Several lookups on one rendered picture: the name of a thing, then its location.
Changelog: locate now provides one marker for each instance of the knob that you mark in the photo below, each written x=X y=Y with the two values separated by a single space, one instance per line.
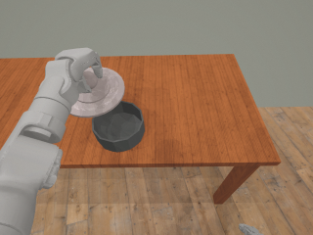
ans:
x=91 y=78

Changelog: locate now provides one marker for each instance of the pot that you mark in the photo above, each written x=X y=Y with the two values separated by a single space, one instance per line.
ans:
x=120 y=129

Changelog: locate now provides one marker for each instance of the robot left forearm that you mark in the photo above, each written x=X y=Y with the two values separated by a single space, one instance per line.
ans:
x=47 y=115

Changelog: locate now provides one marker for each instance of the robot left hand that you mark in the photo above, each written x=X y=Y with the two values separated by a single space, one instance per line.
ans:
x=88 y=58

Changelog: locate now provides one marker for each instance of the robot right hand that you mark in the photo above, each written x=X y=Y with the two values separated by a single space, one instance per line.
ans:
x=249 y=230

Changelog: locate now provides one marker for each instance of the table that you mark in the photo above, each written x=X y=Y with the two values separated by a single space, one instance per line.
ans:
x=197 y=111

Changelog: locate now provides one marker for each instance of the left robot upper arm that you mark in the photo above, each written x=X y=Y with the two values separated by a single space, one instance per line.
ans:
x=29 y=166

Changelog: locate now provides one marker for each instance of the lid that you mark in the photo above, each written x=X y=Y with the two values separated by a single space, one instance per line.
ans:
x=105 y=96

